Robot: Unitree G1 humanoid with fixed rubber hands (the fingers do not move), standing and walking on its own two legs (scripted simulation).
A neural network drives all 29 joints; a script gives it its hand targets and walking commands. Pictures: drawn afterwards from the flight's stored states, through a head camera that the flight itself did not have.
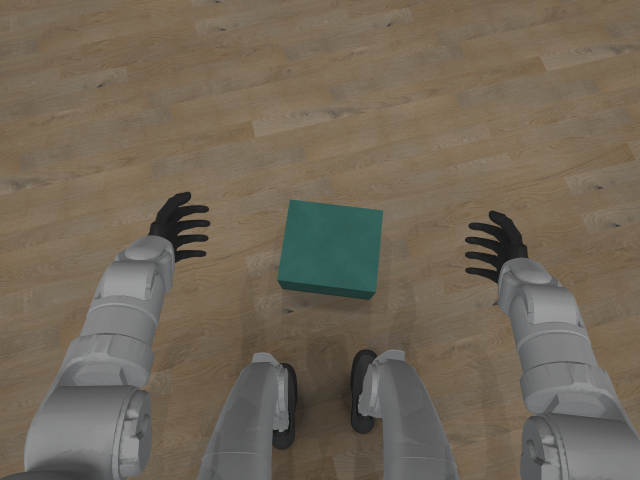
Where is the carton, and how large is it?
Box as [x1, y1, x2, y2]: [277, 199, 382, 299]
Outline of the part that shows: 290,199 277,280 282,288 369,299 375,292 382,210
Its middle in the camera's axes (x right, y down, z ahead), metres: +0.03 +0.02 +1.04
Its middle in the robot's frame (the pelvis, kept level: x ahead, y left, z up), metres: +0.52 -0.01 -0.61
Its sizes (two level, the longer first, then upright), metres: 0.246 0.216 0.142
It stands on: the floor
